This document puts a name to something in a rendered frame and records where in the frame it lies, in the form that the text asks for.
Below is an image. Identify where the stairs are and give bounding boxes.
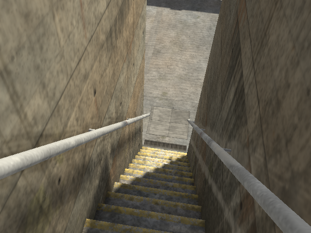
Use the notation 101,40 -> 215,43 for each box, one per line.
82,147 -> 205,233

